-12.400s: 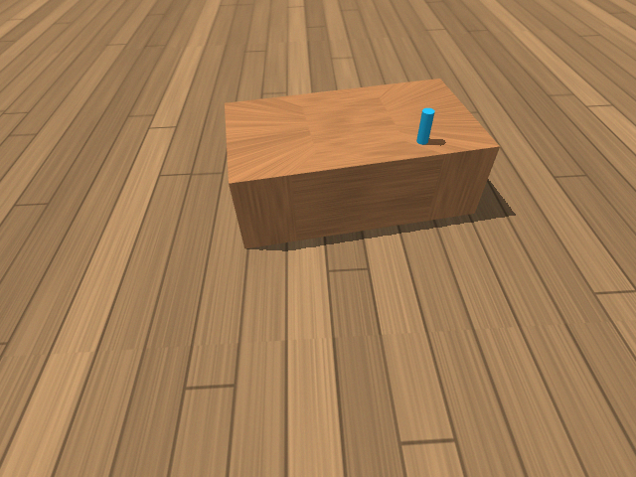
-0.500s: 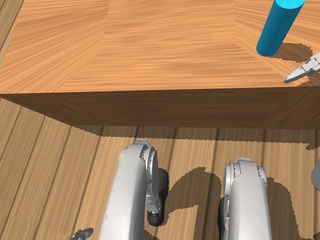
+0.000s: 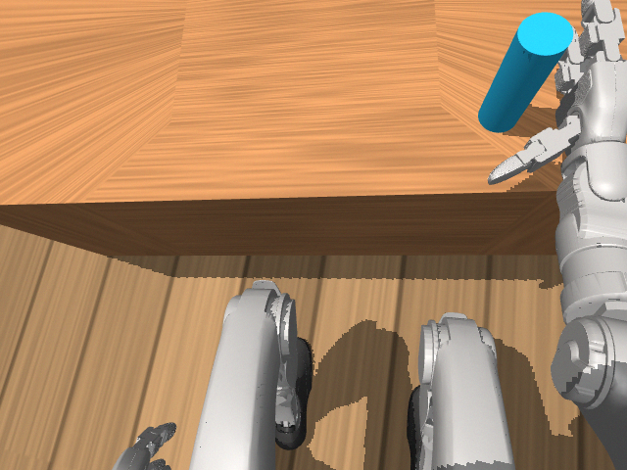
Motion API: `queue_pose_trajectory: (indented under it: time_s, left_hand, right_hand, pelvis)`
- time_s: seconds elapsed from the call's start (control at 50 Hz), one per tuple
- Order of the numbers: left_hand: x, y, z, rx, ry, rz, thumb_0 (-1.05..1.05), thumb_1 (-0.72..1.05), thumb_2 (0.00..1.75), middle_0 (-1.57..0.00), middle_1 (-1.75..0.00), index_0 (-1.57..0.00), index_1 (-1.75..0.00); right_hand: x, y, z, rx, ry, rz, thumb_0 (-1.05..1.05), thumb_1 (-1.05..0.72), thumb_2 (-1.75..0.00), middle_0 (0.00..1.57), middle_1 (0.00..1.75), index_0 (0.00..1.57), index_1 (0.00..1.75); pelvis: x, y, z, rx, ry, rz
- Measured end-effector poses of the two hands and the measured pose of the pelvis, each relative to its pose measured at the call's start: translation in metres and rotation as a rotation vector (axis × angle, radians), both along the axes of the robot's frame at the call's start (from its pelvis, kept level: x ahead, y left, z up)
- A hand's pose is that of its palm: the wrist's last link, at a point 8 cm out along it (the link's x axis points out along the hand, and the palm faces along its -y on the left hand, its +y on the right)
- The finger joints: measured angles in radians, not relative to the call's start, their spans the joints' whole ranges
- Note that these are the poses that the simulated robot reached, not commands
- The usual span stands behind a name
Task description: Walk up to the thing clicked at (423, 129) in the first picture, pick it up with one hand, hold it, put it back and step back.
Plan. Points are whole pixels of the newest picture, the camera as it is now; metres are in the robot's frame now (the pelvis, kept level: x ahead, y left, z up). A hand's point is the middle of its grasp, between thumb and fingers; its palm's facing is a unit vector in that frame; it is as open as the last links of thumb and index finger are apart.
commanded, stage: close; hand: right
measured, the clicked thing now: (517, 81) +0.55 -0.13 +0.01
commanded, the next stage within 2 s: settle in 0.88 s
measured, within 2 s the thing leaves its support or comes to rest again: leaves its support in 1.20 s
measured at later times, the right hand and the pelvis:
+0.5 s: hand (511, 88) +0.55 -0.13 +0.00, palm faces -0.04 +1.00 -0.03, open 14.2 cm; pelvis -0.01 +0.00 +0.00, yaw +0 degrees
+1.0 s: hand (515, 71) +0.56 -0.13 +0.01, palm faces -0.03 +1.00 -0.03, open 6.9 cm; pelvis -0.01 +0.00 +0.00, yaw +1 degrees
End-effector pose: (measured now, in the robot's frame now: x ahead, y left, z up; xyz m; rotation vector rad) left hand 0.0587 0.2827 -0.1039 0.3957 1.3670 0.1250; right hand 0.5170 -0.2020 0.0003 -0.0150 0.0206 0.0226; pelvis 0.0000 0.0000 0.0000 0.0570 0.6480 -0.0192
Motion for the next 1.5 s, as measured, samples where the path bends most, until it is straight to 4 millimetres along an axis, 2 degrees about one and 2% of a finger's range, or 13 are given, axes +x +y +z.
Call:
queue_pose_trajectory:
  time_s: [0.16, 0.28, 0.46, 0.66, 0.9, 1.12, 1.2, 1.34, 1.5]
  left_hand:
    - [0.010, 0.004, 0.003, 0.001, -0.027, -0.008, 0.00, 0.87, 0.93, -0.21, -0.30, -0.19, -0.31]
    - [0.005, 0.004, 0.001, 0.001, -0.012, -0.009, 0.00, 0.89, 0.92, -0.21, -0.30, -0.20, -0.31]
    - [-0.015, 0.002, -0.003, -0.001, 0.039, 0.012, 0.00, 0.90, 0.90, -0.20, -0.30, -0.20, -0.30]
    - [-0.031, -0.004, 0.003, -0.013, 0.062, 0.047, 0.00, 0.91, 0.90, -0.20, -0.29, -0.20, -0.29]
    - [-0.040, -0.005, 0.010, 0.011, 0.087, 0.051, 0.00, 0.91, 0.89, -0.20, -0.29, -0.20, -0.29]
    - [-0.043, -0.007, 0.013, 0.005, 0.102, 0.056, 0.00, 0.91, 0.89, -0.21, -0.30, -0.21, -0.30]
    - [-0.042, -0.008, 0.014, -0.002, 0.096, 0.063, 0.00, 0.90, 0.90, -0.21, -0.30, -0.21, -0.30]
    - [-0.036, -0.009, 0.024, -0.004, 0.062, 0.079, 0.00, 0.90, 0.90, -0.21, -0.30, -0.21, -0.30]
    - [-0.028, -0.009, 0.046, -0.002, 0.019, 0.095, 0.00, 0.91, 0.89, -0.21, -0.30, -0.21, -0.30]
  right_hand:
    - [0.000, 0.010, 0.005, 0.012, 0.006, 0.011, -0.01, 0.58, -0.03, 0.08, 0.06, 0.09, 0.05]
    - [0.001, 0.013, 0.001, 0.007, 0.000, 0.013, -0.01, 0.56, -0.05, 0.27, 0.15, 0.28, 0.15]
    - [0.010, 0.018, 0.005, -0.008, -0.014, 0.015, -0.01, 0.50, -0.12, 0.55, 0.33, 0.55, 0.33]
    - [0.017, 0.023, 0.011, -0.002, -0.001, 0.011, -0.01, 0.34, -0.30, 0.80, 0.54, 0.80, 0.54]
    - [0.025, 0.017, 0.011, -0.013, -0.014, 0.008, 0.00, 0.01, -0.61, 1.06, 0.85, 1.05, 0.85]
    - [0.031, 0.017, 0.013, -0.024, -0.002, 0.013, -0.01, -0.03, -0.95, 0.99, 1.03, 0.99, 1.03]
    - [0.031, 0.019, 0.020, -0.027, -0.005, 0.010, 0.00, -0.06, -1.07, 0.97, 1.10, 0.97, 1.11]
    - [0.034, 0.019, 0.049, -0.024, -0.020, -0.007, 0.01, -0.06, -1.13, 0.97, 1.14, 0.97, 1.14]
    - [0.038, 0.021, 0.084, -0.019, -0.006, -0.005, 0.01, -0.06, -1.14, 0.97, 1.14, 0.97, 1.13]
  pelvis:
    - [0.000, 0.000, 0.003, -0.005, -0.004, -0.002]
    - [-0.003, 0.001, 0.000, -0.007, -0.005, -0.002]
    - [-0.006, 0.001, -0.004, -0.005, -0.009, -0.002]
    - [-0.007, 0.000, 0.000, -0.002, -0.011, 0.003]
    - [-0.008, -0.003, 0.000, 0.007, -0.006, 0.003]
    - [-0.007, -0.003, 0.002, 0.008, -0.006, 0.003]
    - [-0.006, -0.002, 0.006, 0.005, -0.005, 0.003]
    - [-0.004, -0.001, 0.019, 0.000, -0.009, 0.005]
    - [-0.002, -0.001, 0.042, -0.005, -0.010, 0.010]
